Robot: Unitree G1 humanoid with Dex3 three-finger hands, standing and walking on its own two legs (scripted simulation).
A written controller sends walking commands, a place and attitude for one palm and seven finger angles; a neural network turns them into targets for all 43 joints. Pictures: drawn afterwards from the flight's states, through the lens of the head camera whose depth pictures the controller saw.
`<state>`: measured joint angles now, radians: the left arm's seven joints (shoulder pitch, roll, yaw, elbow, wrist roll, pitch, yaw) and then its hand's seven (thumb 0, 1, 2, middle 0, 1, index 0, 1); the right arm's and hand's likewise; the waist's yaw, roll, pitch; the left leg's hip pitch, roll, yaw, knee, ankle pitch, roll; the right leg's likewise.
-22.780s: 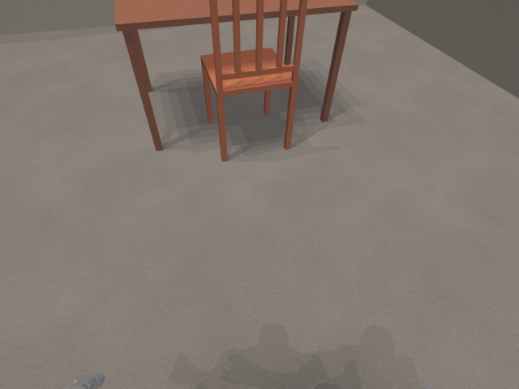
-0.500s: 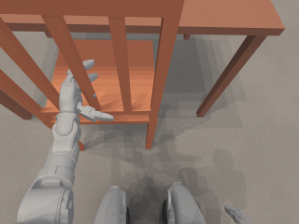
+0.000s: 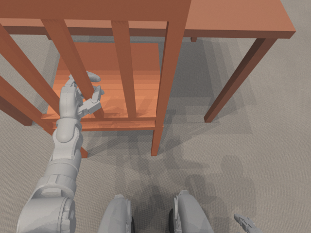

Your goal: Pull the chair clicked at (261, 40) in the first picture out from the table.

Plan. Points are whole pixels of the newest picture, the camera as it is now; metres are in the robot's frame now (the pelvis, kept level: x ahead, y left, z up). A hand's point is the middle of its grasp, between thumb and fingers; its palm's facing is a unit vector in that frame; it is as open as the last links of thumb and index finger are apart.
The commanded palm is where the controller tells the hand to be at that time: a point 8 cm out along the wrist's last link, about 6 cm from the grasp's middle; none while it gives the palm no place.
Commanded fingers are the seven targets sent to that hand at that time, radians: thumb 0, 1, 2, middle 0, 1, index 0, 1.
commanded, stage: hook a spindle and tug to test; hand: left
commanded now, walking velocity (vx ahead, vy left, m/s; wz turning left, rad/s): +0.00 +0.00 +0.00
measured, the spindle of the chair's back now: (84, 83) +0.47 +0.16 +0.06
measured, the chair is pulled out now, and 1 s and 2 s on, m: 0.00 0.05 0.21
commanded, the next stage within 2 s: step backward, pulling the chair out in 0.60 s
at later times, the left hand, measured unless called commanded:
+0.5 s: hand (94, 111) +0.41 +0.14 +0.02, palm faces -0.01 -1.00 -0.03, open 5.5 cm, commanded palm +0.38 +0.19 +0.02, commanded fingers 0.00 0.90 0.90 -0.50 -1.45 -0.50 -1.45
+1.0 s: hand (93, 116) +0.39 +0.14 +0.03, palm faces +0.05 -0.99 -0.11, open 5.6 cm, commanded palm +0.37 +0.19 +0.03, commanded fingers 0.00 0.90 0.90 -0.50 -1.45 -0.50 -1.45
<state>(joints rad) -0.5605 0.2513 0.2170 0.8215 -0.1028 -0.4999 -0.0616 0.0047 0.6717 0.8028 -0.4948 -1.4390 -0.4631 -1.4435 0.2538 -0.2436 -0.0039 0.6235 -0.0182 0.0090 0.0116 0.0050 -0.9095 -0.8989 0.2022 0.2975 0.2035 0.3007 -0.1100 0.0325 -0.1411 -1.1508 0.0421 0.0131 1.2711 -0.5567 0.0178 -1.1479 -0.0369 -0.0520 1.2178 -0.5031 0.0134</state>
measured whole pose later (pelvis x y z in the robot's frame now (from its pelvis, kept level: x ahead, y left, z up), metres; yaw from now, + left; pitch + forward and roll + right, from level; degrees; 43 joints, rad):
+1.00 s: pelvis +0.02 +0.01 +0.09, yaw +1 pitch +12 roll -2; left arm -0.40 0.18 0.06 0.85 -0.06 -0.19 0.10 0.08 0.66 0.74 -0.33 -1.16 -0.49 -1.45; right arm 0.26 -0.22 0.02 0.61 0.04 0.11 -0.11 0.01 -0.91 -0.90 0.20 0.30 0.21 0.30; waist -0.08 -0.01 -0.02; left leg -0.59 0.02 0.03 0.75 -0.37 0.02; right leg -0.59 -0.04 -0.05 0.70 -0.30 0.03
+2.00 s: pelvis -0.11 +0.00 +0.09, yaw -2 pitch -1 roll -2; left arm -0.45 0.18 0.00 1.02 -0.05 -0.22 0.09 0.06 0.59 0.79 -0.35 -1.21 -0.50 -1.45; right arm 0.20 -0.20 0.03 0.74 0.02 -0.04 -0.12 0.01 -0.91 -0.90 0.20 0.30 0.21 0.30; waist -0.02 0.04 0.16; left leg -0.51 0.07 0.06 0.69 -0.16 0.03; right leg -0.46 -0.01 -0.05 0.66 -0.25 0.00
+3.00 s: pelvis -0.26 +0.01 +0.10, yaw -1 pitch -1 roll -1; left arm -0.40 0.17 0.02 0.96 -0.03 -0.24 0.07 0.08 0.59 0.78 -0.35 -1.22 -0.50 -1.45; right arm 0.15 -0.21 0.00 0.78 0.02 -0.01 -0.10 0.01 -0.91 -0.90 0.21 0.30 0.21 0.30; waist -0.02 0.03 0.19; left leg -0.53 0.04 -0.08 0.91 -0.40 -0.04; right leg -0.39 -0.01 -0.04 0.57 -0.17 0.00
